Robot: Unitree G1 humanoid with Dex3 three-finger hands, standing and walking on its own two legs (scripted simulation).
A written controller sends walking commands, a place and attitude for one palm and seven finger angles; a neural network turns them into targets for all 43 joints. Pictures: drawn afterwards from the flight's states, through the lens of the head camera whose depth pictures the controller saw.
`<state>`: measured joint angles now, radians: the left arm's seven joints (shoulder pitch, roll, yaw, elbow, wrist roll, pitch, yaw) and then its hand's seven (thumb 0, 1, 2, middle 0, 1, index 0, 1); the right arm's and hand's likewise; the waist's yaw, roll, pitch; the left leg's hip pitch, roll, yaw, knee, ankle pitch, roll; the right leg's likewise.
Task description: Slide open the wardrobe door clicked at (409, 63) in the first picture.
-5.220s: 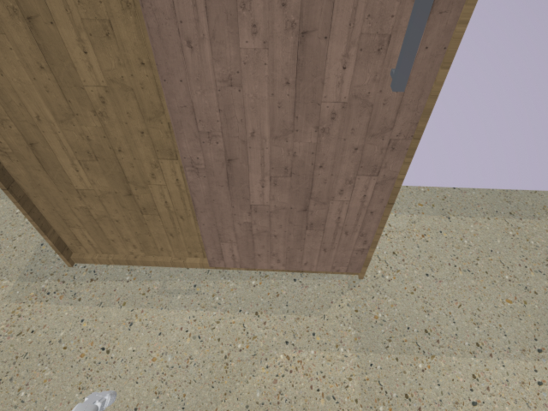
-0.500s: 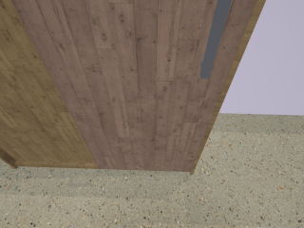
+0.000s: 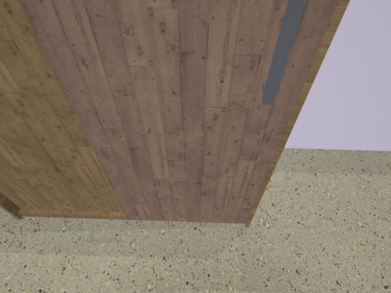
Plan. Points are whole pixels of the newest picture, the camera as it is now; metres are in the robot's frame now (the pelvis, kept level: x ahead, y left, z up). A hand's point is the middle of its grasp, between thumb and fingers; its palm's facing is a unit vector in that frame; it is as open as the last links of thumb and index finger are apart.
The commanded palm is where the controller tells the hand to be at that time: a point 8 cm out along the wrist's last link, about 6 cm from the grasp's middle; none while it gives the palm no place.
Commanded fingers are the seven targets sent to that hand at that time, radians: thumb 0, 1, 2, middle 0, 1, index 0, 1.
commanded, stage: shuffle to correct the standing spot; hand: right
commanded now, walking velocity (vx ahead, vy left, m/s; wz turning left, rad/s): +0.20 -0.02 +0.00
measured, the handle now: (279, 48) +0.54 -0.14 +0.24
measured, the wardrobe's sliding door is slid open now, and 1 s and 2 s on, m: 0.00 0.00 0.00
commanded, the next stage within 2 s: come to a stop and stand still in 0.14 s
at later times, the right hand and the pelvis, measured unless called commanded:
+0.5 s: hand out of the picture +0.07 -0.18 -0.18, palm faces +0.01 +0.98 -0.19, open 7.4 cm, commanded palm none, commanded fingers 0.00 -0.90 -0.90 0.20 0.30 0.20 0.30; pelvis +0.07 -0.01 -0.01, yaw +1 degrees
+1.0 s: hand out of the picture +0.09 -0.21 -0.18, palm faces +0.03 +0.97 -0.23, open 7.4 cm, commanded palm none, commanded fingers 0.00 -0.90 -0.90 0.20 0.30 0.20 0.30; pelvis +0.03 -0.02 -0.01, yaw -1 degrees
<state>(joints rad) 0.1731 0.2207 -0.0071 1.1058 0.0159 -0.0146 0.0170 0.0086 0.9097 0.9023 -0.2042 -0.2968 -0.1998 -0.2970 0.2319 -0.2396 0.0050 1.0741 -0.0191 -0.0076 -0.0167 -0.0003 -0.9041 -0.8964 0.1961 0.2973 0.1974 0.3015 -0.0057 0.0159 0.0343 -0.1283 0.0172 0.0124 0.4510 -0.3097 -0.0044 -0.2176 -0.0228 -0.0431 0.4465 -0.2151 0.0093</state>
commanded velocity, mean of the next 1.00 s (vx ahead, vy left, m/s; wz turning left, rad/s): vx -0.01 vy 0.00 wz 0.00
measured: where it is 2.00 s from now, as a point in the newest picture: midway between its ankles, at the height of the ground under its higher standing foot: outside the picture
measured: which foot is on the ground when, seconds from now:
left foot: down 0.00-0.26, up 0.28-0.42, down 0.44-1.00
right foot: down 0.00-1.00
